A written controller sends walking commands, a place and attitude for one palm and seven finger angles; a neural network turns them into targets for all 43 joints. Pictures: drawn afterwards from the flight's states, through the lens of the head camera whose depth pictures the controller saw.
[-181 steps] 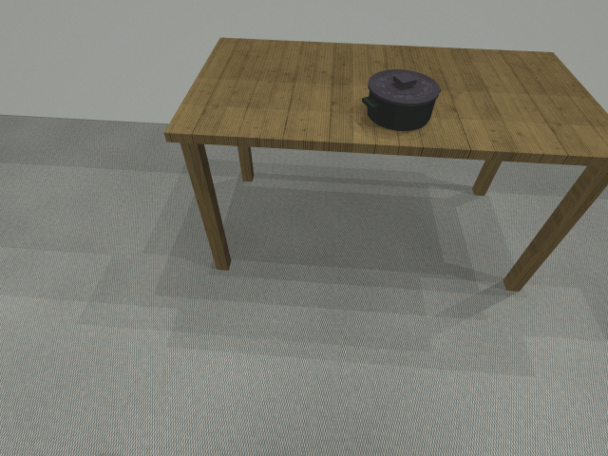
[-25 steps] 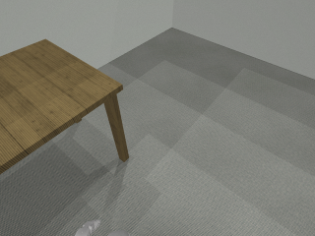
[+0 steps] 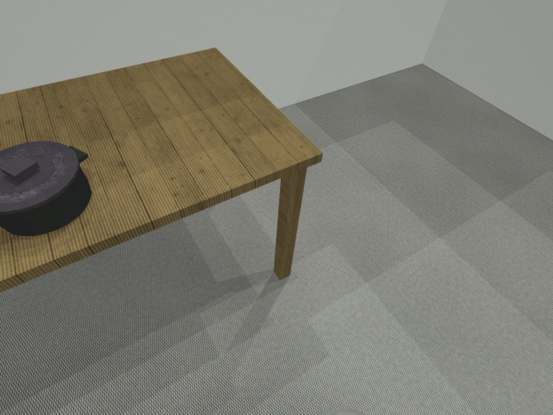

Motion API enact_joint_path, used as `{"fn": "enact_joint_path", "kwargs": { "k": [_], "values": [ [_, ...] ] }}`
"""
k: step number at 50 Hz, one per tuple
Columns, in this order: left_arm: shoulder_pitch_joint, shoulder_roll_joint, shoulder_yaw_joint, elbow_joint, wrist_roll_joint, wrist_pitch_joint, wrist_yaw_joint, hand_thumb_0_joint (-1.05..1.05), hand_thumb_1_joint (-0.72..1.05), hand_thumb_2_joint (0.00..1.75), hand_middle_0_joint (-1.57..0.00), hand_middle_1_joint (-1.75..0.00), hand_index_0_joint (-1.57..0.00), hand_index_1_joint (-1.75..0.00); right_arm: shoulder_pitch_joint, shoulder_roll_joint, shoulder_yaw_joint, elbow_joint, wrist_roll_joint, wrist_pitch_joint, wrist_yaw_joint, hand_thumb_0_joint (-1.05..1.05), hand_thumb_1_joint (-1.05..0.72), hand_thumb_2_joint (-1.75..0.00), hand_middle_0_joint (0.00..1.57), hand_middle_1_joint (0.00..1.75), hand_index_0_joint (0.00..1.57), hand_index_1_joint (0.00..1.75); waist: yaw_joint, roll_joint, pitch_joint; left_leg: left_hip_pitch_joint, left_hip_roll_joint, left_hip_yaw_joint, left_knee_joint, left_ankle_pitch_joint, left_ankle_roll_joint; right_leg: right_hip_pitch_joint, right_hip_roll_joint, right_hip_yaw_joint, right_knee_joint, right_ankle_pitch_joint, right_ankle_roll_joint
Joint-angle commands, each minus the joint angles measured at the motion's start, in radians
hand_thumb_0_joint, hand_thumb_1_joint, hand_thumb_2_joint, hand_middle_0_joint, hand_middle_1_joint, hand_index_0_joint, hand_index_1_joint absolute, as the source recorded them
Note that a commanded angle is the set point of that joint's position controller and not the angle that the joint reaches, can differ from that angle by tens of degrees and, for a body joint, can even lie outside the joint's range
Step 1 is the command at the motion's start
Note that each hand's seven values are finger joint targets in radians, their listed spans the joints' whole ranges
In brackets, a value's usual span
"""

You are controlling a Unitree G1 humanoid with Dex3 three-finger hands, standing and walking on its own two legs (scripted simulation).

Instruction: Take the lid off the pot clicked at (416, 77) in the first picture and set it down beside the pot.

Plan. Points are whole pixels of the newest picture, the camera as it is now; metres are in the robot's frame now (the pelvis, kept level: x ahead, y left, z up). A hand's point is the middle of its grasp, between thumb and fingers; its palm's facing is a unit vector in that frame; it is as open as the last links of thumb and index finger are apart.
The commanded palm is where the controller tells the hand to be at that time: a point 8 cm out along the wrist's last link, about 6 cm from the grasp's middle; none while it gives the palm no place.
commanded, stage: turn to face it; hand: left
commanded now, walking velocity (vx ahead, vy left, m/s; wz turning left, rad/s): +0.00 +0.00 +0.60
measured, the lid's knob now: (19, 167) +0.52 +0.53 +0.00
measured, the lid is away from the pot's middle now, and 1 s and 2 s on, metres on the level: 0.00 0.00 0.00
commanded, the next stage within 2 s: take the last steps up to it in 0.86 s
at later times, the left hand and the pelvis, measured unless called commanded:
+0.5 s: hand out of the picture -0.03 +0.14 -0.15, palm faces +0.37 -0.90 -0.25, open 7.3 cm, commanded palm none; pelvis -0.02 -0.06 +0.00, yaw +19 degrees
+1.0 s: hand out of the picture -0.10 +0.18 -0.16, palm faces +0.51 -0.82 -0.27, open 7.3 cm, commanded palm none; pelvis -0.05 -0.04 +0.00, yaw +29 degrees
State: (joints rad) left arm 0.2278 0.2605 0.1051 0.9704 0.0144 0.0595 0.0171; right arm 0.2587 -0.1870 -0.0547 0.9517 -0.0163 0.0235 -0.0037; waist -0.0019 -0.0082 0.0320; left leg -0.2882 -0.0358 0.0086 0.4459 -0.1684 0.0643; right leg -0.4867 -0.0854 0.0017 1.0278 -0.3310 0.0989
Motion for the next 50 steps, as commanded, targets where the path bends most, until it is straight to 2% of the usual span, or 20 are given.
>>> {"fn": "enact_joint_path", "kwargs": {
  "k": [1,6,8,9,10,11,14,16,19,24,28,30,31,32,33,36,38,47,49,50],
  "values": [
    [-0.064,0.055,-0.003,-0.111,-0.005,-0.025,0.007,0.0,0.9,0.9,-0.2,-0.3,-0.2,-0.3,0.023,-0.22,-0.058,-0.059,-0.007,-0.008,-0.009,0.0,-0.9,-0.9,0.2,0.3,0.2,0.3,-0.038,0.124,-0.037,0.128,0.268,-0.378,-0.177,-0.052,0.125,-0.058,0.016,0.012,-0.151,-0.069,-0.007],
    [0.026,0.052,-0.008,-0.104,-0.013,-0.038,0.014,0.0,0.9,0.9,-0.2,-0.3,-0.2,-0.3,-0.046,-0.233,-0.068,-0.08,-0.006,0.004,-0.004,0.0,-0.9,-0.9,0.2,0.3,0.2,0.3,0.0,0.169,-0.084,0.022,0.222,-0.401,-0.092,0.076,0.1,0.178,0.072,-0.004,-0.379,-0.032,-0.034],
    [0.095,0.078,0.0,-0.093,-0.011,-0.051,0.019,0.0,0.9,0.9,-0.2,-0.3,-0.2,-0.3,-0.088,-0.206,-0.066,-0.099,0.005,0.008,0.001,0.0,-0.9,-0.9,0.2,0.3,0.2,0.3,0.041,0.09,-0.093,-0.118,0.148,-0.356,-0.005,-0.017,0.034,0.383,0.043,0.009,-0.634,0.097,-0.047],
    [0.105,0.165,0.015,-0.103,0.004,-0.061,0.027,0.0,0.9,0.9,-0.2,-0.3,-0.2,-0.3,-0.071,-0.141,-0.058,-0.111,0.016,0.01,0.007,0.0,-0.9,-0.9,0.2,0.3,0.2,0.3,0.047,-0.14,-0.102,-0.293,0.041,-0.241,0.186,-0.19,-0.038,0.511,-0.161,0.22,-0.793,-0.02,-0.108],
    [0.084,0.226,0.024,-0.126,0.011,-0.057,0.026,0.0,0.9,0.9,-0.2,-0.3,-0.2,-0.3,-0.091,-0.119,-0.057,-0.136,0.007,0.007,0.005,0.0,-0.9,-0.9,0.2,0.3,0.2,0.3,0.052,-0.331,-0.057,-0.361,-0.059,-0.065,0.44,-0.393,-0.099,0.422,-0.384,0.422,-0.849,-0.014,-0.215],
    [0.035,0.206,0.014,-0.146,0.004,-0.053,0.027,0.0,0.9,0.9,-0.2,-0.3,-0.2,-0.3,-0.094,-0.165,-0.066,-0.133,-0.005,0.011,0.009,0.0,-0.9,-0.9,0.2,0.3,0.2,0.3,0.027,-0.19,-0.027,-0.317,-0.006,-0.118,0.617,-0.38,-0.083,0.28,-0.388,0.359,-0.836,-0.022,-0.246],
    [-0.082,0.111,-0.007,-0.169,0.001,-0.065,0.024,0.0,0.9,0.9,-0.2,-0.3,-0.2,-0.3,-0.042,-0.152,-0.068,-0.083,-0.009,0.03,0.026,0.0,-0.9,-0.9,0.2,0.3,0.2,0.3,-0.043,-0.156,0.031,-0.297,0.046,-0.077,0.773,-0.229,-0.103,0.222,-0.24,0.123,-0.769,0.147,-0.204],
    [-0.04,0.096,-0.012,-0.161,0.005,-0.074,0.023,0.0,0.9,0.9,-0.2,-0.3,-0.2,-0.3,-0.063,-0.131,-0.057,-0.085,-0.008,0.029,0.031,0.0,-0.9,-0.9,0.2,0.3,0.2,0.3,-0.021,-0.142,0.015,-0.299,0.051,-0.037,0.737,-0.218,-0.12,0.299,-0.219,0.043,-0.727,0.275,-0.21],
    [0.05,0.123,-0.007,-0.133,0.01,-0.072,0.021,0.0,0.9,0.9,-0.2,-0.3,-0.2,-0.3,-0.14,-0.118,-0.047,-0.108,-0.003,0.031,0.033,0.0,-0.9,-0.9,0.2,0.3,0.2,0.3,0.032,-0.149,0.01,-0.29,0.057,0.003,0.617,-0.249,-0.136,0.377,-0.238,0.012,-0.707,0.353,-0.22],
    [0.097,0.161,0.002,-0.115,0.018,-0.066,0.015,0.0,0.9,0.9,-0.2,-0.3,-0.2,-0.3,-0.197,-0.104,-0.032,-0.128,0.003,0.024,0.032,0.0,-0.9,-0.9,0.2,0.3,0.2,0.3,0.061,-0.186,-0.021,-0.185,0.052,0.056,0.417,-0.291,-0.13,0.404,-0.269,-0.012,-0.665,0.495,-0.238],
    [0.081,0.173,0.008,-0.107,0.017,-0.059,0.014,0.0,0.9,0.9,-0.2,-0.3,-0.2,-0.3,-0.149,-0.107,-0.023,-0.122,0.008,0.009,0.023,0.0,-0.9,-0.9,0.2,0.3,0.2,0.3,0.041,-0.219,-0.076,-0.053,0.031,0.089,0.224,-0.249,-0.108,0.406,-0.269,-0.047,-0.587,0.569,-0.213],
    [0.06,0.155,0.009,-0.103,0.003,-0.051,0.01,0.0,0.9,0.9,-0.2,-0.3,-0.2,-0.3,-0.061,-0.143,-0.03,-0.1,0.005,-0.006,0.021,0.0,-0.9,-0.9,0.2,0.3,0.2,0.3,-0.012,-0.139,-0.114,0.157,0.048,0.064,-0.046,-0.028,-0.089,0.309,-0.232,-0.117,-0.434,0.472,-0.133],
    [0.073,0.108,-0.001,-0.12,-0.006,-0.046,0.006,0.0,0.9,0.9,-0.2,-0.3,-0.2,-0.3,-0.015,-0.238,-0.052,-0.092,-0.002,-0.017,0.015,0.0,-0.9,-0.9,0.2,0.3,0.2,0.3,-0.037,0.1,-0.157,0.335,0.23,-0.155,-0.11,0.166,-0.025,0.111,-0.141,-0.175,-0.242,0.188,-0.063],
    [0.02,0.046,-0.026,-0.157,-0.003,-0.042,0.003,0.0,0.9,0.9,-0.2,-0.3,-0.2,-0.3,0.037,-0.33,-0.071,-0.088,0.002,-0.014,0.006,0.0,-0.9,-0.9,0.2,0.3,0.2,0.3,-0.071,0.331,-0.145,0.374,0.44,-0.417,-0.117,0.601,0.093,-0.112,-0.03,-0.134,-0.065,-0.316,-0.007],
    [-0.017,0.077,-0.024,-0.153,0.003,-0.032,0.01,0.0,0.9,0.9,-0.2,-0.3,-0.2,-0.3,0.053,-0.318,-0.065,-0.072,-0.001,-0.003,0.001,0.0,-0.9,-0.9,0.2,0.3,0.2,0.3,-0.075,0.209,-0.127,0.308,0.456,-0.347,-0.079,0.622,0.157,-0.09,-0.049,-0.042,0.03,-0.298,-0.031],
    [-0.01,0.076,-0.016,-0.097,0.003,-0.025,0.005,0.0,0.9,0.9,-0.2,-0.3,-0.2,-0.3,-0.09,-0.224,-0.035,-0.091,-0.004,-0.007,-0.016,0.0,-0.9,-0.9,0.2,0.3,0.2,0.3,-0.012,0.187,-0.025,0.159,0.306,-0.229,-0.119,0.405,0.115,-0.082,-0.04,0.004,0.114,-0.106,-0.028],
    [0.038,0.075,-0.018,-0.073,0.002,-0.025,0.0,0.0,0.9,0.9,-0.2,-0.3,-0.2,-0.3,-0.112,-0.2,-0.023,-0.097,0.002,-0.013,-0.015,0.0,-0.9,-0.9,0.2,0.3,0.2,0.3,0.012,0.176,-0.033,0.155,0.25,-0.169,-0.123,0.382,0.089,-0.052,-0.021,-0.014,0.109,-0.038,-0.02],
    [-0.019,0.037,-0.034,-0.093,-0.002,-0.028,0.007,0.0,0.9,0.9,-0.2,-0.3,-0.2,-0.3,-0.042,-0.2,-0.031,-0.06,-0.007,-0.004,-0.014,0.0,-0.9,-0.9,0.2,0.3,0.2,0.3,-0.024,0.156,-0.035,0.134,0.26,-0.272,-0.143,0.169,0.118,0.068,0.033,-0.032,-0.211,-0.096,-0.03],
    [0.013,0.027,-0.037,-0.081,-0.004,-0.037,0.008,0.0,0.9,0.9,-0.2,-0.3,-0.2,-0.3,-0.044,-0.193,-0.029,-0.052,-0.008,-0.005,-0.014,0.0,-0.9,-0.9,0.2,0.3,0.2,0.3,-0.013,0.163,-0.058,0.103,0.254,-0.295,-0.128,0.137,0.118,0.155,0.052,-0.035,-0.294,-0.088,-0.043],
    [0.049,0.019,-0.037,-0.069,-0.003,-0.043,0.005,0.0,0.9,0.9,-0.2,-0.3,-0.2,-0.3,-0.053,-0.19,-0.029,-0.05,-0.008,-0.005,-0.013,0.0,-0.9,-0.9,0.2,0.3,0.2,0.3,0.006,0.163,-0.07,0.072,0.242,-0.293,-0.124,0.019,0.109,0.214,0.061,-0.043,-0.358,-0.066,-0.047]
  ]
}}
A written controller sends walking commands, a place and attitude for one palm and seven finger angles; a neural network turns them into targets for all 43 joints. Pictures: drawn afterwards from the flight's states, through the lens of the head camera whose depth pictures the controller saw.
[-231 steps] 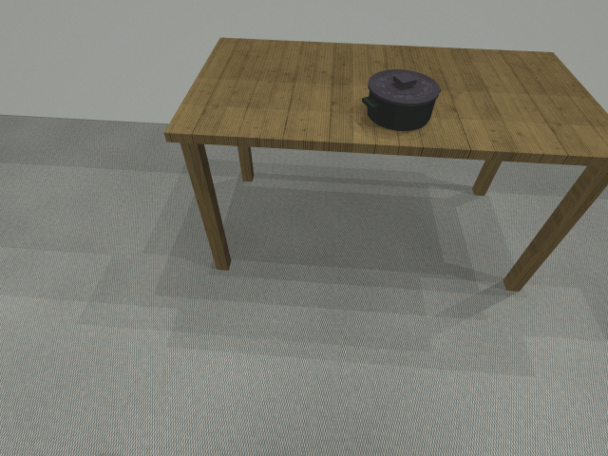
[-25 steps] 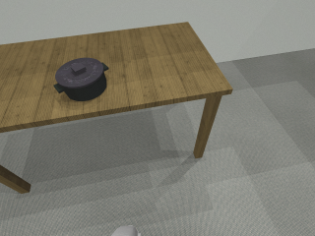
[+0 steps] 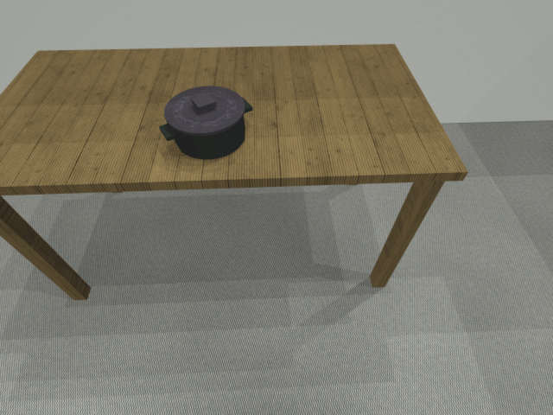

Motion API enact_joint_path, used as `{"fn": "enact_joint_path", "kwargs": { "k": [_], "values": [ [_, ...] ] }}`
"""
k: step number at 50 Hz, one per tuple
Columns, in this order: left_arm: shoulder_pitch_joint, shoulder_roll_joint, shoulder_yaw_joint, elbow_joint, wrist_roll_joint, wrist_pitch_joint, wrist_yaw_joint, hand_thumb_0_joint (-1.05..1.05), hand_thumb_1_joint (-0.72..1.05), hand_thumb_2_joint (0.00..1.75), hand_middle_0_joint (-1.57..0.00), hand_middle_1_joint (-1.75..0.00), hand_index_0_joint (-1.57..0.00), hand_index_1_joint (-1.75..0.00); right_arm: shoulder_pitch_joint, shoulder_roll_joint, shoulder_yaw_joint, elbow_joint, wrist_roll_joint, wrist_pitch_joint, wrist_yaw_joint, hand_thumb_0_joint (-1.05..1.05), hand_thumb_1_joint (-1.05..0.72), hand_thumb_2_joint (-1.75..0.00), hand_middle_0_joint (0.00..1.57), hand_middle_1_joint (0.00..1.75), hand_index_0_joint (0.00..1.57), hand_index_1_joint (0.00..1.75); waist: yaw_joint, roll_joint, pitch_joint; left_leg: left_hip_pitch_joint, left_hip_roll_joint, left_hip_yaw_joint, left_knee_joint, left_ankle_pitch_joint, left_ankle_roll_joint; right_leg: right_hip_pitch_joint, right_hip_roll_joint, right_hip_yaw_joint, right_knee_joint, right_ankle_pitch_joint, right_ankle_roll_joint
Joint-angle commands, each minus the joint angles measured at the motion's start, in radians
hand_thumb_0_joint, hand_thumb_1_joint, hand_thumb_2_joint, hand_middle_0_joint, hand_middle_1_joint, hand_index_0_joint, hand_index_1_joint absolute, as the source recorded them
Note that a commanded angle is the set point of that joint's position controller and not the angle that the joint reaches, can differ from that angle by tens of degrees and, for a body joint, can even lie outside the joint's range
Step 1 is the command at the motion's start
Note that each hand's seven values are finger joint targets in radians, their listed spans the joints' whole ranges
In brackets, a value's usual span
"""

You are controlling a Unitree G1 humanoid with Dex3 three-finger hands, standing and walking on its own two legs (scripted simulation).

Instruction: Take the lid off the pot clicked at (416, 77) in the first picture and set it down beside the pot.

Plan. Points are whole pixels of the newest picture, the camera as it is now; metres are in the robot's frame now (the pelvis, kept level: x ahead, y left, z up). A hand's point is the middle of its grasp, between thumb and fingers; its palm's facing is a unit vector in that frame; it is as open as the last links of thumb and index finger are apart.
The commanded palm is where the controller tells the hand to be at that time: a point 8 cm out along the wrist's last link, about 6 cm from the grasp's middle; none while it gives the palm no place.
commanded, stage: take the last steps up to it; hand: left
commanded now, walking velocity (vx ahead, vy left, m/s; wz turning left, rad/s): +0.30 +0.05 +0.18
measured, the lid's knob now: (203, 102) +0.77 +0.22 +0.01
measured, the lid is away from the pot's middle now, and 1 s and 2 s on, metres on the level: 0.00 0.00 0.00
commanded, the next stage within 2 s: come to a stop and stand still in 0.88 s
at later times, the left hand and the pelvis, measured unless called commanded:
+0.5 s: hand out of the picture -0.03 +0.15 -0.15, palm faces +0.24 -0.95 -0.19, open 7.3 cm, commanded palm none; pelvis +0.08 +0.02 +0.00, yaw +7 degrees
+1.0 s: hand (143, 299) +0.33 +0.29 -0.16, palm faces +0.10 -0.97 -0.21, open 7.3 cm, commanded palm none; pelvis +0.24 +0.10 +0.00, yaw +4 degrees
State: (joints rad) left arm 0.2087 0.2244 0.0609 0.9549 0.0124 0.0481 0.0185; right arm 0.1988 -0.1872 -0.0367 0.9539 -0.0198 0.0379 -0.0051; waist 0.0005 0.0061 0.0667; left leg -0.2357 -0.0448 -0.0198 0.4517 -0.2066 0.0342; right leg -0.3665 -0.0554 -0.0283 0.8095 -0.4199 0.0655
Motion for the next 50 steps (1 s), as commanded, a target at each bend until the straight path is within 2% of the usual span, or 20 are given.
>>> {"fn": "enact_joint_path", "kwargs": {
  "k": [1,2,3,4,5,8,11,19,23,26,28,29,30,31,32,34,38,40,48,50],
  "values": [
    [0.112,0.055,0.009,-0.036,0.002,-0.038,0.001,0.0,0.9,0.9,-0.2,-0.3,-0.2,-0.3,-0.004,-0.181,-0.046,-0.051,-0.002,-0.02,-0.011,0.0,-0.9,-0.9,0.2,0.3,0.2,0.3,0.025,0.132,-0.106,-0.054,0.228,-0.255,-0.11,-0.1,0.119,0.197,0.038,-0.024,-0.243,0.08,-0.016],
    [0.167,0.069,0.012,-0.017,0.007,-0.048,-0.001,0.0,0.9,0.9,-0.2,-0.3,-0.2,-0.3,-0.009,-0.16,-0.042,-0.05,0.003,-0.02,-0.008,0.0,-0.9,-0.9,0.2,0.3,0.2,0.3,0.054,0.06,-0.103,-0.155,0.171,-0.215,-0.04,-0.24,0.079,0.328,0.022,-0.016,-0.386,0.123,-0.021],
    [0.215,0.135,0.028,-0.006,0.025,-0.061,0.005,0.0,0.9,0.9,-0.2,-0.3,-0.2,-0.3,0.008,-0.09,-0.035,-0.059,0.013,-0.021,-0.004,0.0,-0.9,-0.9,0.2,0.3,0.2,0.3,0.073,-0.166,-0.096,-0.339,0.049,-0.096,0.204,-0.337,0.012,0.447,-0.153,0.201,-0.547,-0.084,-0.073],
    [0.238,0.226,0.043,-0.02,0.023,-0.062,0.009,0.0,0.9,0.9,-0.2,-0.3,-0.2,-0.3,-0.019,-0.063,-0.026,-0.097,0.008,-0.022,0.001,0.0,-0.9,-0.9,0.2,0.3,0.2,0.3,0.095,-0.362,-0.021,-0.498,-0.02,-0.012,0.443,-0.394,-0.035,0.395,-0.394,0.533,-0.701,-0.286,-0.175],
    [0.221,0.208,0.038,-0.027,0.009,-0.061,0.013,0.0,0.9,0.9,-0.2,-0.3,-0.2,-0.3,-0.061,-0.133,-0.045,-0.099,-0.011,-0.021,0.009,0.0,-0.9,-0.9,0.2,0.3,0.2,0.3,0.087,-0.222,0.053,-0.491,0.041,-0.064,0.566,-0.332,-0.028,0.24,-0.421,0.525,-0.752,-0.371,-0.211],
    [0.107,0.102,0.017,-0.032,0.003,-0.098,0.007,0.0,0.9,0.9,-0.2,-0.3,-0.2,-0.3,0.036,-0.115,-0.054,-0.022,-0.015,-0.019,0.029,0.0,-0.9,-0.9,0.2,0.3,0.2,0.3,-0.005,-0.153,0.086,-0.42,0.088,-0.045,0.673,-0.087,-0.036,0.156,-0.267,0.285,-0.712,-0.16,-0.147],
    [0.166,0.068,0.01,-0.009,0.002,-0.119,0.004,0.0,0.9,0.9,-0.2,-0.3,-0.2,-0.3,0.066,-0.079,-0.049,0.006,-0.01,-0.026,0.034,0.0,-0.9,-0.9,0.2,0.3,0.2,0.3,0.001,-0.124,0.036,-0.422,0.095,-0.006,0.678,0.011,-0.059,0.243,-0.215,0.128,-0.673,0.081,-0.144],
    [0.339,0.056,0.001,0.089,0.013,-0.141,0.006,0.0,0.9,0.9,-0.2,-0.3,-0.2,-0.3,-0.068,-0.056,-0.038,-0.023,-0.005,-0.039,0.039,0.0,-0.9,-0.9,0.2,0.3,0.2,0.3,0.052,-0.153,0.073,-0.512,0.143,0.035,0.528,0.035,-0.069,0.372,-0.259,0.102,-0.657,0.305,-0.194],
    [0.339,0.057,0.0,0.12,0.018,-0.137,0.01,0.0,0.9,0.9,-0.2,-0.3,-0.2,-0.3,-0.135,-0.025,-0.021,-0.042,-0.001,-0.053,0.048,0.0,-0.9,-0.9,0.2,0.3,0.2,0.3,0.057,-0.163,0.093,-0.401,0.128,0.09,0.335,0.008,-0.048,0.325,-0.254,0.045,-0.637,0.389,-0.193],
    [0.308,0.081,0.011,0.127,0.021,-0.127,0.009,0.0,0.9,0.9,-0.2,-0.3,-0.2,-0.3,-0.105,-0.025,-0.019,-0.037,0.005,-0.071,0.048,0.0,-0.9,-0.9,0.2,0.3,0.2,0.3,0.041,-0.2,0.072,-0.223,0.09,0.119,0.205,-0.059,-0.011,0.282,-0.248,0.021,-0.572,0.431,-0.188],
    [0.285,0.084,0.017,0.134,0.013,-0.123,0.007,0.0,0.9,0.9,-0.2,-0.3,-0.2,-0.3,0.072,-0.054,-0.027,0.021,-0.003,-0.089,0.031,0.0,-0.9,-0.9,0.2,0.3,0.2,0.3,-0.042,-0.134,-0.025,0.053,0.035,0.154,0.044,0.001,0.005,0.238,-0.186,-0.052,-0.335,0.556,-0.154],
    [0.32,0.052,0.008,0.135,0.01,-0.119,0.001,0.0,0.9,0.9,-0.2,-0.3,-0.2,-0.3,0.213,-0.127,-0.043,0.058,-0.007,-0.094,0.019,0.0,-0.9,-0.9,0.2,0.3,0.2,0.3,-0.089,-0.027,-0.123,0.294,0.104,0.079,0.044,0.017,0.016,0.114,-0.143,-0.08,-0.125,0.431,-0.126],
    [0.353,-0.007,0.002,0.122,-0.004,-0.117,-0.004,0.0,0.9,0.9,-0.2,-0.3,-0.2,-0.3,0.321,-0.25,-0.072,0.076,-0.017,-0.101,0.004,0.0,-0.9,-0.9,0.2,0.3,0.2,0.3,-0.114,0.257,-0.235,0.49,0.381,-0.311,-0.037,0.064,0.095,-0.124,-0.004,-0.138,0.177,0.001,-0.076],
    [0.283,-0.004,-0.004,0.088,0.0,-0.115,-0.001,0.0,0.9,0.9,-0.2,-0.3,-0.2,-0.3,0.378,-0.273,-0.074,0.088,-0.003,-0.088,-0.006,0.0,-0.9,-0.9,0.2,0.3,0.2,0.3,-0.129,0.264,-0.241,0.488,0.462,-0.454,-0.152,0.168,0.148,-0.235,0.032,-0.035,0.373,-0.17,-0.087],
    [0.239,0.005,0.003,0.078,0.001,-0.114,0.002,0.0,0.9,0.9,-0.2,-0.3,-0.2,-0.3,0.298,-0.244,-0.064,0.075,-0.002,-0.081,-0.009,0.0,-0.9,-0.9,0.2,0.3,0.2,0.3,-0.097,0.149,-0.162,0.368,0.463,-0.366,-0.162,0.119,0.181,-0.248,-0.026,0.009,0.456,-0.133,-0.107],
    [0.193,-0.005,0.004,0.088,0.001,-0.108,-0.007,0.0,0.9,0.9,-0.2,-0.3,-0.2,-0.3,0.15,-0.134,-0.035,0.037,0.001,-0.1,-0.016,0.0,-0.9,-0.9,0.2,0.3,0.2,0.3,-0.041,0.066,-0.069,0.167,0.409,-0.251,-0.186,0.188,0.177,-0.249,-0.069,0.026,0.499,-0.002,-0.091],
    [0.227,-0.043,0.003,0.096,0.01,-0.077,-0.014,0.0,0.9,0.9,-0.2,-0.3,-0.2,-0.3,0.11,-0.06,-0.009,0.048,0.007,-0.126,-0.021,0.0,-0.9,-0.9,0.2,0.3,0.2,0.3,0.026,0.122,-0.031,0.067,0.306,-0.01,-0.216,0.439,0.14,-0.177,-0.068,0.015,0.366,0.118,-0.063],
    [0.207,-0.037,0.008,0.071,0.013,-0.064,-0.016,0.0,0.9,0.9,-0.2,-0.3,-0.2,-0.3,0.095,-0.06,-0.016,0.028,0.006,-0.128,-0.02,0.0,-0.9,-0.9,0.2,0.3,0.2,0.3,0.04,0.101,-0.014,0.043,0.306,0.01,-0.244,0.411,0.158,-0.183,-0.073,0.018,0.287,0.155,-0.056],
    [0.003,-0.018,0.0,-0.025,0.014,-0.069,-0.023,0.0,0.9,0.9,-0.2,-0.3,-0.2,-0.3,0.147,-0.111,-0.023,0.051,-0.009,-0.103,-0.019,0.0,-0.9,-0.9,0.2,0.3,0.2,0.3,-0.016,0.095,0.011,0.132,0.307,0.017,-0.153,0.423,0.15,-0.085,-0.008,-0.058,-0.102,0.18,-0.078],
    [0.05,-0.01,-0.001,-0.008,0.014,-0.078,-0.019,0.0,0.9,0.9,-0.2,-0.3,-0.2,-0.3,0.139,-0.101,-0.012,0.062,-0.008,-0.096,-0.023,0.0,-0.9,-0.9,0.2,0.3,0.2,0.3,0.014,0.041,-0.012,0.088,0.282,0.025,-0.046,0.462,0.112,0.07,0.024,-0.071,-0.222,0.237,-0.084]
  ]
}}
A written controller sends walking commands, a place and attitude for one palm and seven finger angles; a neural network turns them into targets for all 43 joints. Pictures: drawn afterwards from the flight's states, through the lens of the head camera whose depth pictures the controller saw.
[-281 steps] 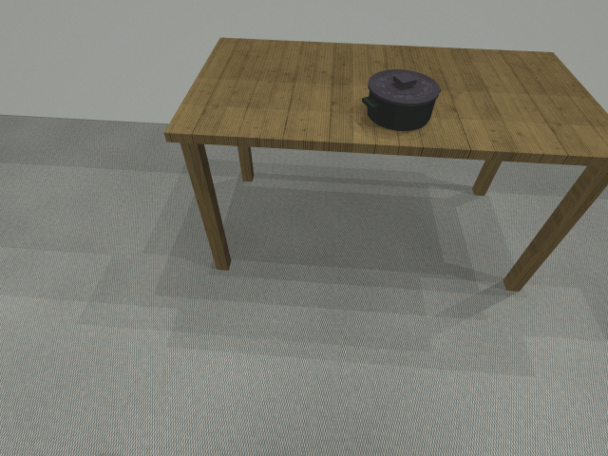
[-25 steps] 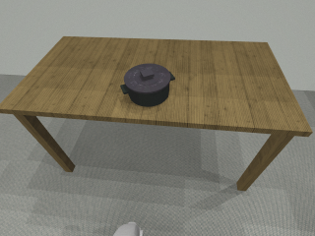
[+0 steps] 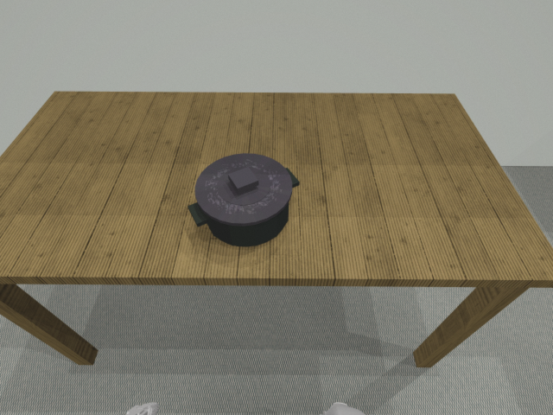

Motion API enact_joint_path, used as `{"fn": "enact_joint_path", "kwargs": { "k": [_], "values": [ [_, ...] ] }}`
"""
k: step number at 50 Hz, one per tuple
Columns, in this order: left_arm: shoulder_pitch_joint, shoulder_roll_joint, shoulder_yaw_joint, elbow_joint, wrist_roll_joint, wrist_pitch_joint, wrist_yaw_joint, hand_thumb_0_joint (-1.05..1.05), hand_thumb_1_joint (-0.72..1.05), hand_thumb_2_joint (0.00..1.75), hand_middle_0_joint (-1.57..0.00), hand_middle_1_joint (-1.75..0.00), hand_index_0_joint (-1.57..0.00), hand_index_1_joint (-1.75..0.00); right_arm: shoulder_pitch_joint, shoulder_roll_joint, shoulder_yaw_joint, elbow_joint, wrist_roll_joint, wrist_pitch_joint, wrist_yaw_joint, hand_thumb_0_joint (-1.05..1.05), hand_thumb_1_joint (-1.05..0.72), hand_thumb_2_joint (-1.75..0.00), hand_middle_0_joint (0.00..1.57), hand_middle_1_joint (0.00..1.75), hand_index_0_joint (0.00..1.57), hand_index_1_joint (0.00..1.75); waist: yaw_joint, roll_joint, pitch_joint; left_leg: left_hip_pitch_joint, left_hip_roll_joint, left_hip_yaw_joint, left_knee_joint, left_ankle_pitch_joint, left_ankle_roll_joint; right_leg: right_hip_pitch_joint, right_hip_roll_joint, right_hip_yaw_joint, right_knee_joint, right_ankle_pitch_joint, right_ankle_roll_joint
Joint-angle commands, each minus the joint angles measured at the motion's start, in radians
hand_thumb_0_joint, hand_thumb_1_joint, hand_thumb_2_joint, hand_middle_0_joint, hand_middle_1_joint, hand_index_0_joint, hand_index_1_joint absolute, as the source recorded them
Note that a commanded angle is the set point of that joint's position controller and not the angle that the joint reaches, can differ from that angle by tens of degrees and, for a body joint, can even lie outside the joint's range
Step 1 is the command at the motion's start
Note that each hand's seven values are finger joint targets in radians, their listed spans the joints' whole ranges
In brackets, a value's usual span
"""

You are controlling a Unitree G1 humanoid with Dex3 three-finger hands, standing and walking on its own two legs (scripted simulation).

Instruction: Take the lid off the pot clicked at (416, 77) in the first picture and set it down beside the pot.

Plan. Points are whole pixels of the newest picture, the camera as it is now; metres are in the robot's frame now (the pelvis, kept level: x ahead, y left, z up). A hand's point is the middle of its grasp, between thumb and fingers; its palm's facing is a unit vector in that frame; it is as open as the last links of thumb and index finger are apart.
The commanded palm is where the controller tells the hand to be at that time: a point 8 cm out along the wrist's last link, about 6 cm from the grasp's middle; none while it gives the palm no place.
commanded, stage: come to a stop and stand still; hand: left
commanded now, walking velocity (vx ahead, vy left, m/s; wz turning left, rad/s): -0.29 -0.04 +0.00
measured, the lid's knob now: (243, 179) +0.53 +0.09 +0.01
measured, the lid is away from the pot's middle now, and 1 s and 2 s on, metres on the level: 0.00 0.00 0.00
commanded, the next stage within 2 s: look again from close up in 1.04 s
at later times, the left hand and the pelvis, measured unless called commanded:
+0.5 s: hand out of the picture +0.07 +0.22 -0.18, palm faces +0.07 -0.98 -0.21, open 7.3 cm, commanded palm none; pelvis +0.02 +0.03 +0.00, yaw -1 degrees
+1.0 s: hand out of the picture -0.04 +0.18 -0.17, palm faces +0.02 -0.99 -0.16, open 7.3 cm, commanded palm none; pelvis -0.01 +0.03 +0.00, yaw -1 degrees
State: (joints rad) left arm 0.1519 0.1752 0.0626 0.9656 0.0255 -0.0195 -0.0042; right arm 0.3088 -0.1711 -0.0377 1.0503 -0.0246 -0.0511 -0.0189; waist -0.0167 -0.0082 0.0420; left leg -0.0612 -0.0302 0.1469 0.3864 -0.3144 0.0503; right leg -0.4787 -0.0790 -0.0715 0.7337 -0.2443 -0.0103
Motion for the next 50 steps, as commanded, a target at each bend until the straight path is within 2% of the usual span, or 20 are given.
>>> {"fn": "enact_joint_path", "kwargs": {
  "k": [1,2,3,4,8,14,17,18,19,20,22,25,30,32,33,35,36,37,43,50],
  "values": [
    [0.177,0.057,-0.001,0.006,0.002,-0.02,0.01,0.0,0.9,0.9,-0.2,-0.3,-0.2,-0.3,0.027,-0.103,-0.004,-0.031,0.004,-0.004,-0.011,0.0,-0.9,-0.9,0.2,0.3,0.2,0.3,0.063,0.02,-0.031,-0.108,0.22,-0.113,0.136,0.574,0.052,0.317,0.042,-0.012,-0.249,0.206,-0.005],
    [0.256,0.111,0.006,0.034,0.003,-0.032,0.022,0.0,0.9,0.9,-0.2,-0.3,-0.2,-0.3,0.039,-0.072,0.0,-0.032,0.013,-0.005,-0.011,0.0,-0.9,-0.9,0.2,0.3,0.2,0.3,0.083,-0.071,-0.12,-0.21,0.145,-0.085,0.274,0.43,-0.006,0.493,-0.059,0.132,-0.234,0.611,-0.039],
    [0.287,0.168,0.009,0.049,-0.003,-0.04,0.03,0.0,0.9,0.9,-0.2,-0.3,-0.2,-0.3,0.074,-0.049,0.0,-0.035,0.027,0.005,-0.013,0.0,-0.9,-0.9,0.2,0.3,0.2,0.3,0.064,-0.182,-0.184,-0.306,0.046,-0.056,0.42,-0.045,-0.062,0.585,-0.26,0.338,-0.253,1.0,-0.161],
    [0.276,0.19,-0.002,0.044,-0.012,-0.036,0.031,0.0,0.9,0.9,-0.2,-0.3,-0.2,-0.3,0.088,-0.058,-0.004,-0.033,0.03,0.022,-0.025,0.0,-0.9,-0.9,0.2,0.3,0.2,0.3,0.053,-0.141,-0.187,-0.275,0.045,-0.113,0.523,-0.34,-0.072,0.516,-0.35,0.332,-0.299,1.126,-0.26],
    [0.061,0.138,-0.005,-0.005,-0.002,-0.007,0.056,0.0,0.9,0.9,-0.2,-0.3,-0.2,-0.3,0.088,-0.022,-0.007,0.003,0.035,0.067,-0.027,0.0,-0.9,-0.9,0.2,0.3,0.2,0.3,-0.007,-0.141,-0.107,-0.24,0.077,-0.157,0.498,-0.279,-0.08,0.301,-0.252,0.222,-0.334,0.836,-0.251],
    [0.059,0.157,0.017,0.001,0.002,0.021,0.056,0.0,0.9,0.9,-0.2,-0.3,-0.2,-0.3,0.093,0.004,-0.018,0.009,0.023,0.08,-0.013,0.0,-0.9,-0.9,0.2,0.3,0.2,0.3,0.002,-0.139,-0.118,-0.196,0.045,-0.096,0.342,-0.094,-0.095,0.231,-0.202,0.184,-0.347,0.502,-0.185],
    [0.033,0.139,0.019,-0.01,-0.005,0.035,0.053,0.0,0.9,0.9,-0.2,-0.3,-0.2,-0.3,0.137,-0.004,-0.021,0.014,0.019,0.071,-0.008,0.0,-0.9,-0.9,0.2,0.3,0.2,0.3,-0.023,-0.109,-0.097,-0.087,0.055,-0.109,0.09,0.103,-0.083,0.149,-0.143,0.159,-0.273,0.255,-0.102],
    [0.043,0.104,0.011,-0.016,-0.01,0.041,0.049,0.0,0.9,0.9,-0.2,-0.3,-0.2,-0.3,0.13,-0.038,-0.024,0.006,0.015,0.061,-0.009,0.0,-0.9,-0.9,0.2,0.3,0.2,0.3,-0.012,0.027,-0.076,-0.088,0.13,-0.204,-0.007,0.147,-0.053,0.108,-0.066,0.11,-0.194,0.111,-0.054],
    [0.066,0.057,0.002,-0.019,-0.015,0.049,0.046,0.0,0.9,0.9,-0.2,-0.3,-0.2,-0.3,0.086,-0.092,-0.028,-0.021,0.006,0.051,-0.009,0.0,-0.9,-0.9,0.2,0.3,0.2,0.3,0.007,0.204,-0.05,-0.18,0.291,-0.398,-0.133,0.177,0.01,0.084,0.038,0.032,-0.098,-0.109,0.009],
    [0.059,0.055,0.003,-0.021,-0.013,0.053,0.049,0.0,0.9,0.9,-0.2,-0.3,-0.2,-0.3,0.024,-0.124,-0.027,-0.053,-0.001,0.052,-0.013,0.0,-0.9,-0.9,0.2,0.3,0.2,0.3,0.019,0.246,0.0,-0.309,0.353,-0.464,-0.197,0.156,0.083,0.123,0.071,0.04,0.023,-0.216,0.022],
    [0.08,0.07,0.009,0.017,0.0,0.065,0.049,0.0,0.9,0.9,-0.2,-0.3,-0.2,-0.3,-0.058,-0.082,-0.011,-0.059,0.002,0.044,-0.026,0.0,-0.9,-0.9,0.2,0.3,0.2,0.3,0.048,0.216,0.029,-0.324,0.291,-0.373,-0.193,0.18,0.084,0.123,0.05,0.113,0.171,-0.204,0.014],
    [0.129,0.059,0.001,0.052,-0.005,0.056,0.043,0.0,0.9,0.9,-0.2,-0.3,-0.2,-0.3,-0.072,-0.095,-0.007,-0.058,0.005,0.044,-0.027,0.0,-0.9,-0.9,0.2,0.3,0.2,0.3,0.054,0.121,-0.01,-0.21,0.258,-0.291,-0.136,0.295,0.101,0.104,0.05,0.094,0.167,-0.185,0.021],
    [0.145,0.043,-0.022,0.078,-0.01,0.045,0.045,0.0,0.9,0.9,-0.2,-0.3,-0.2,-0.3,0.011,-0.105,-0.01,-0.008,0.007,0.054,-0.02,0.0,-0.9,-0.9,0.2,0.3,0.2,0.3,0.011,0.114,-0.029,-0.112,0.26,-0.323,-0.132,0.204,0.11,0.185,0.039,0.055,-0.123,-0.191,0.021],
    [0.22,0.042,-0.03,0.116,-0.009,0.035,0.05,0.0,0.9,0.9,-0.2,-0.3,-0.2,-0.3,0.004,-0.101,-0.007,0.004,0.016,0.056,-0.017,0.0,-0.9,-0.9,0.2,0.3,0.2,0.3,0.033,0.056,-0.045,-0.144,0.218,-0.3,-0.087,0.096,0.065,0.307,0.036,0.059,-0.355,-0.015,0.016],
    [0.227,0.058,-0.035,0.128,-0.007,0.024,0.055,0.0,0.9,0.9,-0.2,-0.3,-0.2,-0.3,0.005,-0.077,-0.004,0.005,0.023,0.056,-0.014,0.0,-0.9,-0.9,0.2,0.3,0.2,0.3,0.022,0.001,-0.026,-0.177,0.166,-0.26,-0.043,0.078,0.023,0.331,-0.002,0.133,-0.422,0.044,-0.002],
    [0.194,0.097,-0.04,0.129,-0.01,0.015,0.052,0.0,0.9,0.9,-0.2,-0.3,-0.2,-0.3,0.002,-0.047,0.006,0.004,0.026,0.058,-0.008,0.0,-0.9,-0.9,0.2,0.3,0.2,0.3,-0.004,-0.055,0.017,-0.132,0.097,-0.19,-0.004,0.065,-0.029,0.215,-0.099,0.225,-0.46,0.021,-0.056],
    [0.186,0.097,-0.043,0.132,-0.011,0.009,0.05,0.0,0.9,0.9,-0.2,-0.3,-0.2,-0.3,0.006,-0.048,0.007,0.012,0.022,0.057,-0.004,0.0,-0.9,-0.9,0.2,0.3,0.2,0.3,-0.013,-0.041,0.001,-0.075,0.094,-0.189,-0.009,0.086,-0.036,0.164,-0.094,0.221,-0.453,-0.009,-0.058],
    [0.177,0.089,-0.044,0.139,-0.013,0.004,0.049,0.0,0.9,0.9,-0.2,-0.3,-0.2,-0.3,0.005,-0.054,0.006,0.022,0.019,0.06,-0.006,0.0,-0.9,-0.9,0.2,0.3,0.2,0.3,-0.014,-0.111,0.005,-0.05,0.108,-0.187,0.004,0.11,-0.036,0.145,-0.069,0.212,-0.46,-0.029,-0.05],
    [0.226,0.059,-0.052,0.162,-0.013,0.006,0.051,0.0,0.9,0.9,-0.2,-0.3,-0.2,-0.3,0.02,-0.06,0.013,0.058,0.019,0.057,-0.007,0.0,-0.9,-0.9,0.2,0.3,0.2,0.3,0.001,-0.005,0.07,-0.09,0.123,-0.209,-0.066,0.06,-0.026,0.149,-0.029,0.174,-0.453,-0.087,-0.028],
    [0.263,0.04,-0.052,0.176,-0.012,0.006,0.051,0.0,0.9,0.9,-0.2,-0.3,-0.2,-0.3,0.054,-0.044,0.016,0.078,0.018,0.055,-0.01,0.0,-0.9,-0.9,0.2,0.3,0.2,0.3,0.013,0.019,0.074,-0.14,0.123,-0.219,-0.083,0.012,-0.022,0.177,-0.021,0.156,-0.445,-0.093,-0.026]
  ]
}}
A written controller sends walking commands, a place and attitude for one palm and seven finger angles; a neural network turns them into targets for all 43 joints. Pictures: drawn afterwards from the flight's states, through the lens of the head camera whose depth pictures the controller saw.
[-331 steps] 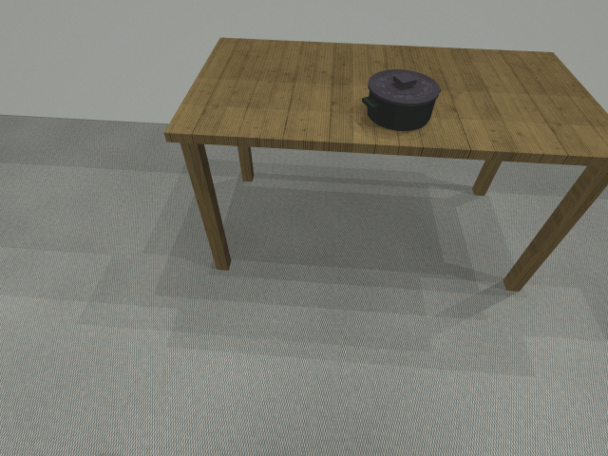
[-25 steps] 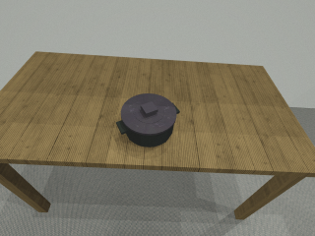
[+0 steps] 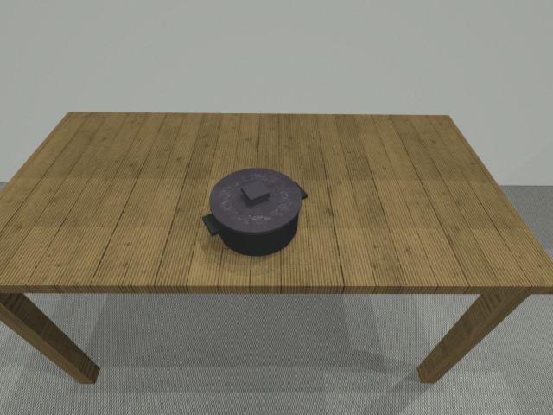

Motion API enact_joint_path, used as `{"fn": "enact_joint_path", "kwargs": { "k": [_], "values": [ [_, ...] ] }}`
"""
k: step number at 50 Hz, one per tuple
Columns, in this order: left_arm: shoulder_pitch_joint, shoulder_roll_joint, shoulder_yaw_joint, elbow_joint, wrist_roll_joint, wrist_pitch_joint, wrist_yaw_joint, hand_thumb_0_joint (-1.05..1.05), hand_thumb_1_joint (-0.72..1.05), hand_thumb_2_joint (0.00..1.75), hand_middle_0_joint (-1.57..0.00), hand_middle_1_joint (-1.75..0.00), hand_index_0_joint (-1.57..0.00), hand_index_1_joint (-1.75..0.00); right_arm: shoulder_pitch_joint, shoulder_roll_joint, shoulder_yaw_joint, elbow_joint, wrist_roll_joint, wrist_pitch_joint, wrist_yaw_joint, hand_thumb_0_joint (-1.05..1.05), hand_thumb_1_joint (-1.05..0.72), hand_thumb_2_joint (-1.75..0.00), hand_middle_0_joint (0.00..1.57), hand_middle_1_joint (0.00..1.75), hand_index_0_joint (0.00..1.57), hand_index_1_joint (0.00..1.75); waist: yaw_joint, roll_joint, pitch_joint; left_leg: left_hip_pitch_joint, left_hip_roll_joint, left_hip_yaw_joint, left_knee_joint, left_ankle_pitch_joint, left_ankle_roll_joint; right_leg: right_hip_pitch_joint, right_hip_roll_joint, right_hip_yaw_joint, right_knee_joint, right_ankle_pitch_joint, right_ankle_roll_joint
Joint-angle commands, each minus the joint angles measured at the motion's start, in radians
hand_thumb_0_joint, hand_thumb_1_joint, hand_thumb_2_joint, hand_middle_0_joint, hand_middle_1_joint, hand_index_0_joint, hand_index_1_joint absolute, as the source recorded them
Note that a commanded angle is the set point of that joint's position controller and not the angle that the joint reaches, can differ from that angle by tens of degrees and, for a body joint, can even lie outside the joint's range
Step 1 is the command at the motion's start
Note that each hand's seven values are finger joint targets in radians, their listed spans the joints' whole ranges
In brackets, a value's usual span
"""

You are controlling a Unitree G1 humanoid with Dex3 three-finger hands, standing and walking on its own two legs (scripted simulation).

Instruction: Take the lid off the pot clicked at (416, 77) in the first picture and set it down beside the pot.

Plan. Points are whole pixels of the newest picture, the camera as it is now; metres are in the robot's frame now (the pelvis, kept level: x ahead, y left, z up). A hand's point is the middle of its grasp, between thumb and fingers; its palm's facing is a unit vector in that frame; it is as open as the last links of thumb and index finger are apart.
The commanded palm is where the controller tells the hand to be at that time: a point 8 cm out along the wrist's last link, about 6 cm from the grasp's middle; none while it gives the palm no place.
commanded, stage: come to a stop and stand still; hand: left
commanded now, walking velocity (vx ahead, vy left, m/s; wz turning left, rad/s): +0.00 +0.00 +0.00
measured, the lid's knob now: (255, 191) +0.54 +0.08 +0.00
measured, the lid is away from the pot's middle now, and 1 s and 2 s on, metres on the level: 0.00 0.00 0.00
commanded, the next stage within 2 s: look again from close up in 0.04 s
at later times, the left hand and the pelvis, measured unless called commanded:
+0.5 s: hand out of the picture +0.02 +0.18 -0.19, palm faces +0.05 -0.98 -0.19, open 7.3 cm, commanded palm none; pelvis +0.01 +0.02 -0.01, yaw +1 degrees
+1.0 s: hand out of the picture +0.00 +0.19 -0.19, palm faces +0.03 -0.99 -0.16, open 7.3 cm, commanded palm none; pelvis +0.02 +0.03 -0.01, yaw +0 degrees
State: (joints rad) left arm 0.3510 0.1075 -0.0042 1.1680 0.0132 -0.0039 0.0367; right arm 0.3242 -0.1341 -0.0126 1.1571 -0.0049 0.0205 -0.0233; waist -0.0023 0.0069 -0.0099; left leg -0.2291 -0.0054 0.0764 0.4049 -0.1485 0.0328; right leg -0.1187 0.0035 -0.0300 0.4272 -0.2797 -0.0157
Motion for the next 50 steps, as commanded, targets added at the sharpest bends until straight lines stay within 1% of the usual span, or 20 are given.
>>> {"fn": "enact_joint_path", "kwargs": {
  "k": [1,2,4,6,7,8,9,10,11,14,16,19,21,24,30,38,39,44,46,50],
  "values": [
    [0.066,0.106,0.015,-0.024,0.001,-0.01,0.011,0.0,0.9,0.9,-0.2,-0.3,-0.2,-0.3,0.045,-0.074,-0.009,-0.025,-0.003,-0.017,-0.006,0.0,-0.9,-0.9,0.2,0.3,0.2,0.3,-0.002,0.005,0.124,0.025,0.097,-0.151,-0.102,-0.159,-0.006,-0.183,-0.1,0.116,-0.135,-0.061,-0.021],
    [0.067,0.101,0.015,-0.023,0.0,-0.011,0.011,0.0,0.9,0.9,-0.2,-0.3,-0.2,-0.3,0.052,-0.071,-0.008,-0.024,-0.003,-0.019,-0.007,0.0,-0.9,-0.9,0.2,0.3,0.2,0.3,-0.001,0.013,0.124,0.023,0.099,-0.151,-0.104,-0.154,-0.005,-0.18,-0.101,0.112,-0.131,-0.049,-0.022],
    [0.075,0.099,0.015,-0.021,-0.001,-0.012,0.01,0.0,0.9,0.9,-0.2,-0.3,-0.2,-0.3,0.06,-0.064,-0.008,-0.021,-0.001,-0.021,-0.008,0.0,-0.9,-0.9,0.2,0.3,0.2,0.3,0.004,-0.018,0.117,0.018,0.101,-0.154,-0.101,-0.142,0.0,-0.164,-0.099,0.101,-0.133,-0.032,-0.022],
    [0.077,0.088,0.014,-0.019,0.0,-0.014,0.012,0.0,0.9,0.9,-0.2,-0.3,-0.2,-0.3,0.07,-0.061,-0.008,-0.017,-0.003,-0.022,-0.009,0.0,-0.9,-0.9,0.2,0.3,0.2,0.3,0.0,0.002,0.115,0.027,0.099,-0.15,-0.096,-0.128,-0.004,-0.175,-0.103,0.106,-0.127,-0.027,-0.023],
    [0.104,0.11,0.0,-0.035,0.024,-0.048,0.04,0.0,0.9,0.9,-0.2,-0.3,-0.2,-0.3,-0.043,-0.098,0.005,-0.108,-0.009,-0.048,0.006,0.0,-0.9,-0.9,0.2,0.3,0.2,0.3,0.033,-0.049,0.215,-0.104,0.095,-0.105,0.136,0.014,-0.031,-0.196,-0.13,0.143,-0.12,0.27,-0.018],
    [0.049,0.144,0.006,-0.087,0.011,-0.054,0.032,0.0,0.9,0.9,-0.2,-0.3,-0.2,-0.3,0.033,-0.052,0.003,-0.124,-0.008,-0.04,0.014,0.0,-0.9,-0.9,0.2,0.3,0.2,0.3,-0.037,-0.047,0.137,-0.055,0.078,-0.103,0.119,-0.136,-0.025,-0.226,-0.173,0.168,-0.155,-0.023,-0.05],
    [0.02,0.154,0.018,-0.102,0.009,-0.047,0.021,0.0,0.9,0.9,-0.2,-0.3,-0.2,-0.3,0.048,-0.046,-0.003,-0.107,-0.018,-0.035,0.013,0.0,-0.9,-0.9,0.2,0.3,0.2,0.3,-0.029,0.009,0.064,-0.002,0.063,-0.108,0.103,-0.07,-0.022,-0.194,-0.172,0.154,-0.117,-0.021,-0.08],
    [0.027,0.14,0.017,-0.109,0.003,-0.048,0.021,0.0,0.9,0.9,-0.2,-0.3,-0.2,-0.3,0.068,-0.06,-0.004,-0.115,-0.014,-0.032,0.01,0.0,-0.9,-0.9,0.2,0.3,0.2,0.3,-0.034,-0.027,0.044,-0.014,0.07,-0.104,0.119,-0.103,-0.017,-0.199,-0.147,0.146,-0.112,-0.111,-0.079],
    [0.024,0.128,0.016,-0.122,0.003,-0.047,0.021,0.0,0.9,0.9,-0.2,-0.3,-0.2,-0.3,0.08,-0.068,-0.007,-0.123,-0.015,-0.032,0.011,0.0,-0.9,-0.9,0.2,0.3,0.2,0.3,-0.04,-0.027,0.054,-0.04,0.067,-0.102,0.129,-0.121,-0.015,-0.215,-0.136,0.141,-0.098,-0.14,-0.08],
    [0.029,0.114,0.015,-0.136,0.006,-0.039,0.016,0.0,0.9,0.9,-0.2,-0.3,-0.2,-0.3,0.078,-0.068,-0.006,-0.136,-0.015,-0.041,0.008,0.0,-0.9,-0.9,0.2,0.3,0.2,0.3,-0.023,0.014,0.063,-0.059,0.086,-0.138,0.078,-0.113,0.005,-0.207,-0.101,0.098,-0.027,-0.092,-0.075],
    [0.049,0.097,0.014,-0.139,0.009,-0.032,0.018,0.0,0.9,0.9,-0.2,-0.3,-0.2,-0.3,0.068,-0.082,-0.007,-0.143,-0.014,-0.043,0.007,0.0,-0.9,-0.9,0.2,0.3,0.2,0.3,-0.011,0.017,0.084,-0.11,0.103,-0.171,0.046,-0.122,0.02,-0.184,-0.074,0.079,0.008,-0.078,-0.066],
    [0.066,0.097,0.011,-0.142,0.007,-0.029,0.015,0.0,0.9,0.9,-0.2,-0.3,-0.2,-0.3,0.046,-0.087,-0.004,-0.153,-0.009,-0.05,0.004,0.0,-0.9,-0.9,0.2,0.3,0.2,0.3,0.006,-0.017,0.08,-0.092,0.109,-0.18,0.028,-0.076,0.03,-0.161,-0.067,0.066,0.016,-0.016,-0.055],
    [0.07,0.097,0.01,-0.149,0.008,-0.027,0.017,0.0,0.9,0.9,-0.2,-0.3,-0.2,-0.3,0.034,-0.094,-0.005,-0.152,-0.008,-0.05,0.004,0.0,-0.9,-0.9,0.2,0.3,0.2,0.3,0.006,-0.014,0.094,-0.09,0.111,-0.185,0.026,-0.073,0.032,-0.165,-0.067,0.072,0.014,-0.01,-0.051],
    [0.066,0.113,0.011,-0.159,0.008,-0.026,0.016,0.0,0.9,0.9,-0.2,-0.3,-0.2,-0.3,0.028,-0.096,-0.002,-0.148,-0.005,-0.055,0.004,0.0,-0.9,-0.9,0.2,0.3,0.2,0.3,0.008,-0.037,0.074,-0.048,0.107,-0.169,0.029,0.008,0.034,-0.148,-0.075,0.067,0.013,0.061,-0.043],
    [0.07,0.128,0.012,-0.173,0.007,-0.02,0.017,0.0,0.9,0.9,-0.2,-0.3,-0.2,-0.3,0.0,-0.118,-0.004,-0.153,-0.004,-0.056,0.001,0.0,-0.9,-0.9,0.2,0.3,0.2,0.3,0.011,0.023,0.049,-0.011,0.117,-0.175,0.02,0.047,0.037,-0.129,-0.076,0.06,0.007,0.066,-0.031],
    [0.078,0.138,0.006,-0.165,0.007,-0.02,0.015,0.0,0.9,0.9,-0.2,-0.3,-0.2,-0.3,-0.026,-0.125,-0.006,-0.153,-0.001,-0.056,0.0,0.0,-0.9,-0.9,0.2,0.3,0.2,0.3,0.01,0.011,0.027,0.041,0.116,-0.165,0.011,0.073,0.033,-0.117,-0.088,0.069,-0.016,0.096,-0.024],
    [0.073,0.145,0.006,-0.167,0.008,-0.02,0.012,0.0,0.9,0.9,-0.2,-0.3,-0.2,-0.3,-0.029,-0.122,-0.007,-0.154,0.001,-0.058,0.0,0.0,-0.9,-0.9,0.2,0.3,0.2,0.3,0.013,-0.011,0.027,0.043,0.119,-0.164,0.015,0.103,0.035,-0.111,-0.087,0.06,-0.018,0.12,-0.022],
    [0.076,0.15,0.002,-0.163,0.008,-0.019,0.01,0.0,0.9,0.9,-0.2,-0.3,-0.2,-0.3,-0.047,-0.123,-0.008,-0.15,0.003,-0.055,0.002,0.0,-0.9,-0.9,0.2,0.3,0.2,0.3,0.015,-0.027,0.059,0.032,0.112,-0.155,0.007,0.055,0.032,-0.119,-0.095,0.071,-0.039,0.113,-0.021],
    [0.086,0.148,0.001,-0.161,0.008,-0.02,0.011,0.0,0.9,0.9,-0.2,-0.3,-0.2,-0.3,-0.05,-0.127,-0.009,-0.148,0.002,-0.055,0.002,0.0,-0.9,-0.9,0.2,0.3,0.2,0.3,0.013,-0.007,0.043,0.049,0.111,-0.153,0.012,0.07,0.029,-0.119,-0.101,0.076,-0.035,0.121,-0.02],
    [0.088,0.149,0.0,-0.16,0.007,-0.02,0.011,0.0,0.9,0.9,-0.2,-0.3,-0.2,-0.3,-0.054,-0.13,-0.01,-0.145,0.003,-0.057,0.002,0.0,-0.9,-0.9,0.2,0.3,0.2,0.3,0.015,-0.018,0.037,0.063,0.115,-0.149,0.013,0.099,0.03,-0.11,-0.101,0.076,-0.038,0.138,-0.018]
  ]
}}
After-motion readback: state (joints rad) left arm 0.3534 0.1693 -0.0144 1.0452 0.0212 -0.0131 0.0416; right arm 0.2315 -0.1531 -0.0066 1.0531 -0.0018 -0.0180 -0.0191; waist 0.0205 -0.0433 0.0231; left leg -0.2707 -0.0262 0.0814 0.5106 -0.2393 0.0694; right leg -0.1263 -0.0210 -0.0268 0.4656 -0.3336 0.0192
